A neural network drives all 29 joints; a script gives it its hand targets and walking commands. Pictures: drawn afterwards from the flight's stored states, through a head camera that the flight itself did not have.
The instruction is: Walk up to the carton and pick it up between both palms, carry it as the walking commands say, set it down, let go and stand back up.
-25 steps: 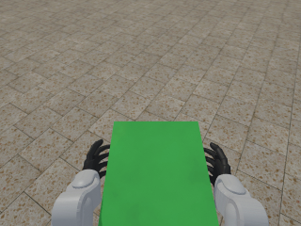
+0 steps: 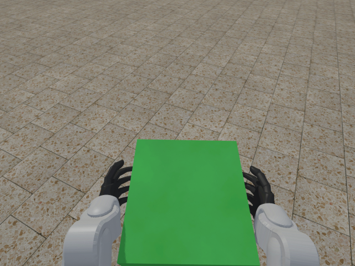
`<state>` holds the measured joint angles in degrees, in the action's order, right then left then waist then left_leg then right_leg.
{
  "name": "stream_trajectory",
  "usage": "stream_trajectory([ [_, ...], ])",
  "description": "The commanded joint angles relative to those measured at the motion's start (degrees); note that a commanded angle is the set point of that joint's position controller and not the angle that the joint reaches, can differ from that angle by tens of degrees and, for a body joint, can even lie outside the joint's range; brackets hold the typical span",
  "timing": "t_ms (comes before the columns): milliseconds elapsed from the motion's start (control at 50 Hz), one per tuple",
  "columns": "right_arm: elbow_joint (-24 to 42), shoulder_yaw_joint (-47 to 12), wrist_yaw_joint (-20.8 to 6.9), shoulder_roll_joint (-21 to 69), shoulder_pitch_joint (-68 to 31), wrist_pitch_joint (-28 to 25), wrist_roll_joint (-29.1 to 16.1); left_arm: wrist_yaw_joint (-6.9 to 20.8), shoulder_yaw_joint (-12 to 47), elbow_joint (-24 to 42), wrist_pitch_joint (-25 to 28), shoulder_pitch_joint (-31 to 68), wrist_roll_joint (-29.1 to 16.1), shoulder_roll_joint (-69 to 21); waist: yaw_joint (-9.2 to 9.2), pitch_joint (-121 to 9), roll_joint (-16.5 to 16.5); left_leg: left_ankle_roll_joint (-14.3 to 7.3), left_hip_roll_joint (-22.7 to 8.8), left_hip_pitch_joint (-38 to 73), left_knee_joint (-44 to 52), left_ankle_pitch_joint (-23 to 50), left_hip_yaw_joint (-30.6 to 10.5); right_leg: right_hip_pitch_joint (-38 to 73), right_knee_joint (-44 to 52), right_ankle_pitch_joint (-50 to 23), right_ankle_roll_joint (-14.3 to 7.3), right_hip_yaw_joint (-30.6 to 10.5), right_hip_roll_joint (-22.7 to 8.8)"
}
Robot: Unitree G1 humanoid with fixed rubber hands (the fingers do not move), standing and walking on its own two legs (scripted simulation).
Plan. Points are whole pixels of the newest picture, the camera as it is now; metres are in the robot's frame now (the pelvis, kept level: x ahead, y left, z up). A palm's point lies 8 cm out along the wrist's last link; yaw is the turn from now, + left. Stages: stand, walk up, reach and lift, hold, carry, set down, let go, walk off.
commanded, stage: carry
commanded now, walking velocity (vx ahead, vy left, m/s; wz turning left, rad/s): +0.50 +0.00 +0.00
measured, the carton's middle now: (184, 215) +0.25 +0.00 +0.01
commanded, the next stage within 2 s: none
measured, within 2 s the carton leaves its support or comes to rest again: neither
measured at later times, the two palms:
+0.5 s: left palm (132, 94) +0.60 +0.16 +0.09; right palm (226, 98) +0.58 -0.13 +0.09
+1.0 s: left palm (147, 50) +0.87 +0.14 +0.10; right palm (220, 51) +0.88 -0.15 +0.10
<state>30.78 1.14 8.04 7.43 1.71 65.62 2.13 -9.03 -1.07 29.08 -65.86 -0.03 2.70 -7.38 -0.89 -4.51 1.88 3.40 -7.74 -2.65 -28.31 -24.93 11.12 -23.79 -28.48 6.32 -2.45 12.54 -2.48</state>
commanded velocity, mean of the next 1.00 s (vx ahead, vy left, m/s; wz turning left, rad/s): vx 0.25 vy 0.00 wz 0.00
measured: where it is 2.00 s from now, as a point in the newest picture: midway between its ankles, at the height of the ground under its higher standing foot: (181, 181)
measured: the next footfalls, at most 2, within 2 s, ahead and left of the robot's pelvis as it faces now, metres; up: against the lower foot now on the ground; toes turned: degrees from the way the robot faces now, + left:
left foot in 0.36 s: +0.41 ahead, +0.12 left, +0.00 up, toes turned +12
right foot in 0.70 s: +0.61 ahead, -0.10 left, +0.00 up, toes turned -12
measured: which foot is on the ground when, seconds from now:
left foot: down 0.00-0.00, up 0.02-0.34, down 0.36-0.74, up 0.76-0.90, down 0.92-1.00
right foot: down 0.00-0.36, up 0.38-0.68, down 0.70-1.00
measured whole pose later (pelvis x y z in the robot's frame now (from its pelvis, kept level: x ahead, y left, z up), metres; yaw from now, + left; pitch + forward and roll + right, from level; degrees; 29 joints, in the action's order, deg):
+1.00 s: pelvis +0.63 -0.02 +0.02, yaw +0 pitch +5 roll +1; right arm 30.8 -0.2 8.4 7.5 1.2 66.1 2.5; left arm -9.1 -2.5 30.4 -66.0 -0.8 1.7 -7.4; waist 1.3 -3.8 0.0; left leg 1.6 -3.6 -11.1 -22.8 -14.1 10.2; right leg -10.4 -23.5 17.2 -1.4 12.0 -2.3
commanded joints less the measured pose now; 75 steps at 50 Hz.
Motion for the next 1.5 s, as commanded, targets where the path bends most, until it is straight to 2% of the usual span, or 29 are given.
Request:
stream_trajectory([
  [0, 6.43, -36.38, -7.07, 44.1, -23.75, 0.76, -15.14, 6.9, 34.23, 5.03, 0.51, 19.03, -15.96, -46.17, 3.05, -16.42, -18.94, -1.12, 7.59, -35.6, -34.19, -1.12, -0.02, 42.51, 14.26, -2.22, -12.29, -38.27, -20.9],
  [20, 4.88, -36.32, -7.03, 45.55, -22.99, 0.84, -15.48, 6.98, 34.65, 6.05, 0.42, 19.45, -16.56, -47.05, 2.75, -15.58, -11.11, -2.31, 5.09, -38.9, -40.29, -1.73, -7.9, 40.88, 13.55, -12.72, -12.91, -34.71, -21.99],
  [60, 3.95, -36.89, -7.42, 49.42, -22.97, 0.13, -16.29, 7.55, 35.61, 7.2, 1.37, 20.7, -16.91, -50.19, 2.41, -14.58, -5.58, -2.53, 0.59, -37.74, -33.58, 5.03, -10.59, 37.33, 14.48, -17.11, -8.71, -24.95, -19.78],
  [100, 3.23, -36.57, -7.27, 51.0, -22.55, -0.95, -15.07, 8.36, 36.6, 7.9, 2.07, 21.95, -17.91, -51.17, 2.36, -11.81, -8.1, -1.59, 1.51, -32.79, -23.46, 7.97, -7.37, 32.44, 16.5, -16.64, -5.57, -16.01, -16.38],
  [240, 6.08, -35.98, -5.35, 48.1, -19.36, -2.36, -12.42, 8.9, 38.45, 11.43, 2.23, 21.1, -20.33, -47.92, 2.14, -8.59, -12.08, -2.36, 5.76, -23.86, 0.45, 20.24, 0.8, 29.36, 17.85, -20.68, -3.52, -3.92, -12.24],
  [320, 5.04, -35.33, -5.33, 45.75, -18.71, -0.79, -13.24, 8.02, 37.72, 11.46, 0.69, 20.5, -18.81, -44.56, 1.3, -12.78, -8.22, -3.87, 7.92, -4.16, 6.77, 19.72, 4.89, 25.75, 4.31, -24.74, -0.75, 0.46, -9.1],
  [340, 4.04, -35.01, -5.38, 45.67, -18.78, -0.47, -13.39, 7.89, 37.59, 10.93, 0.25, 21.07, -18.19, -43.79, 0.37, -16.01, -6.64, -4.83, 5.81, 5.59, 4.7, 16.89, 1.5, 20.19, -3.55, -22.16, 0.16, 0.42, -7.7],
  [360, 3.44, -34.32, -5.45, 44.61, -19.25, -0.13, -12.96, 7.89, 37.58, 10.71, -0.32, 21.68, -17.71, -43.62, -1.12, -16.63, 1.83, -9.4, -4.99, 11.61, 9.37, 4.48, -16.73, 8.71, -18.05, -12.32, 1.57, 0.96, -3.62],
  [380, 3.37, -34.85, -5.8, 45.21, -20.88, -0.07, -14.14, 8.19, 36.95, 10.63, -0.57, 21.46, -17.41, -44.68, -0.88, -19.12, 15.14, -16.78, -17.07, 20.89, 15.72, 10.62, -38.01, -7.34, -34.51, 18.03, 3.36, -1.53, 3.1],
  [420, 3.0, -35.01, -6.39, 48.34, -21.73, -0.24, -14.33, 8.43, 37.18, 6.98, -0.28, 21.3, -17.78, -48.34, -0.28, -16.74, 6.4, -15.93, -15.8, 18.38, 13.3, 34.62, -29.35, -13.46, -42.28, 17.81, 1.46, -11.16, -1.87],
  [460, 4.37, -36.29, -7.27, 52.07, -23.37, -1.2, -15.56, 8.83, 37.68, 7.3, 1.18, 22.29, -18.16, -51.69, 0.18, -14.15, 1.23, -12.83, -12.58, 12.43, 14.17, 38.72, -18.99, -10.47, -31.69, 13.73, 1.92, -12.71, -4.99],
  [620, 5.29, -36.65, -7.53, 48.92, -21.72, -1.96, -15.37, 7.45, 36.97, 8.41, 2.44, 21.2, -16.09, -49.95, 0.24, -12.06, 7.05, -7.35, -5.54, 6.04, 9.5, 43.64, 0.12, 3.24, 2.3, -2.77, 3.36, -0.73, 1.03],
  [680, 4.95, -36.02, -6.94, 45.52, -21.58, -0.57, -14.42, 7.54, 35.99, 7.9, 0.82, 21.47, -15.86, -47.29, 1.09, -14.94, 3.11, -2.16, -0.81, -4.7, -1.88, 32.65, 3.46, 22.0, 7.26, -15.19, 1.24, -2.85, -2.61],
  [720, 7.38, -37.19, -6.82, 45.27, -23.6, 0.46, -15.38, 7.37, 34.19, 6.07, 0.78, 18.69, -15.82, -47.45, 2.56, -18.27, -15.3, 0.7, 5.27, -20.95, -20.55, 2.75, 0.84, 36.96, 5.54, -50.07, -9.5, -23.08, -18.5],
  [760, 4.99, -37.21, -6.68, 47.66, -21.78, 0.73, -16.26, 7.49, 33.87, 5.87, 0.59, 18.31, -16.27, -48.8, 1.94, -17.51, -9.55, 0.19, 3.63, -23.89, -14.33, -5.81, -6.1, 38.35, 4.87, -62.46, -7.86, -17.83, -17.29],
  [840, 5.14, -37.45, -6.47, 51.01, -21.45, -0.71, -15.66, 8.54, 35.78, 8.51, 1.85, 19.86, -18.22, -51.58, 1.89, -18.64, -10.28, -0.02, 3.98, -15.89, 3.47, 4.05, -2.37, 34.22, 6.02, -44.45, -3.29, -10.34, -13.05],
  [960, 5.57, -35.63, -6.11, 49.35, -21.72, -0.42, -13.89, 8.62, 36.91, 9.6, 0.38, 21.92, -18.28, -48.76, 1.5, -16.94, 1.76, -2.06, -5.04, 2.64, 3.49, 58.11, -5.18, 19.48, 3.84, -22.01, 3.12, -4.97, -8.06],
  [1080, 4.68, -35.81, -6.2, 48.74, -22.09, 0.57, -14.93, 8.23, 36.46, 8.07, -0.35, 20.45, -17.72, -48.42, 1.3, -13.9, -4.5, 0.65, 0.88, -2.14, 6.28, 46.99, 0.74, 26.07, -0.66, -42.52, 3.25, -2.65, -7.06],
  [1180, 4.5, -35.75, -6.35, 49.59, -22.18, 0.46, -16.1, 7.96, 36.2, 9.11, -0.15, 21.33, -17.49, -48.43, 1.09, -11.82, 4.44, -0.85, -0.36, 12.69, -0.28, 79.1, 0.34, 13.4, 7.82, -16.62, 4.15, 3.48, -0.31],
  [1200, 4.69, -35.69, -6.28, 49.43, -21.8, 0.34, -16.19, 8.04, 36.21, 9.44, -0.11, 22.32, -17.58, -48.56, 1.02, -12.08, 3.16, -1.31, -0.07, 10.35, -4.38, 80.02, 0.41, 16.68, 11.31, -20.79, 4.1, 3.13, -0.24],
  [1220, 5.36, -35.64, -6.2, 48.95, -22.19, 0.23, -16.31, 8.1, 36.01, 9.32, -0.09, 22.02, -17.58, -48.6, 1.6, -12.6, -0.54, -1.23, 1.37, 1.98, -8.42, 70.82, 1.2, 25.77, 12.83, -33.39, 3.73, 1.12, -1.71],
  [1260, 6.03, -36.05, -6.1, 48.37, -22.46, 0.21, -16.13, 8.06, 35.67, 8.42, -0.25, 20.91, -17.27, -48.7, 2.74, -9.78, -14.68, 0.08, 9.76, -31.16, -6.43, 3.3, 4.86, 53.39, 4.2, -75.5, -0.03, -7.24, -9.47],
  [1280, 6.26, -37.07, -6.11, 48.2, -22.63, 0.28, -16.44, 7.86, 35.08, 7.85, -0.35, 19.07, -16.61, -48.23, 3.34, -8.43, -14.87, 0.12, 9.54, -37.56, -0.43, -5.29, 4.03, 57.36, -1.08, -87.1, -1.06, -9.67, -12.33],
  [1320, 6.18, -37.49, -6.49, 49.48, -21.63, -0.12, -16.5, 8.0, 35.58, 9.12, 0.53, 18.51, -17.56, -48.78, 1.03, -14.56, -9.99, -0.93, 8.41, -15.92, 19.52, 20.42, 3.77, 43.77, -9.77, -70.52, 0.71, -3.35, -8.74],
  [1340, 5.5, -37.32, -6.74, 50.42, -21.1, -0.09, -15.73, 8.11, 37.25, 9.73, 0.66, 19.73, -18.01, -48.9, -0.09, -16.81, -5.84, -1.27, 7.0, 1.2, 21.26, 39.03, 3.4, 27.77, -13.2, -42.26, 2.16, -1.45, -5.84],
  [1360, 4.32, -36.26, -6.8, 49.71, -20.88, -0.1, -14.7, 8.06, 37.83, 9.34, 0.49, 21.14, -17.73, -48.54, -0.77, -14.86, 2.52, -5.42, -2.28, 19.45, 14.47, 63.65, -6.68, 3.52, -17.79, 5.03, 3.08, -2.78, -1.76],
  [1380, 2.93, -34.5, -6.46, 48.32, -19.39, -0.35, -13.53, 8.42, 37.65, 8.77, 0.1, 22.71, -17.9, -47.43, -0.23, -11.72, 7.12, -10.2, -9.17, 23.28, 5.03, 90.51, -14.84, -7.58, -18.84, 24.96, 2.77, -7.06, 2.29],
  [1420, 3.62, -34.44, -6.63, 47.35, -19.42, 0.12, -14.21, 8.13, 36.03, 6.3, -0.22, 19.72, -16.65, -47.47, 0.19, -11.26, 7.71, -10.96, -11.68, 22.9, 3.78, 83.57, -11.53, -11.74, -11.23, 24.36, 3.07, -9.25, -0.69],
  [1480, 5.33, -35.85, -6.94, 49.55, -20.59, -0.86, -15.33, 8.04, 37.29, 8.29, 0.27, 20.76, -17.56, -49.87, 0.78, -14.45, 8.7, -7.61, -6.78, 12.11, 0.48, 66.42, -4.09, 3.23, 5.23, 5.42, 3.63, -5.49, -1.9],
])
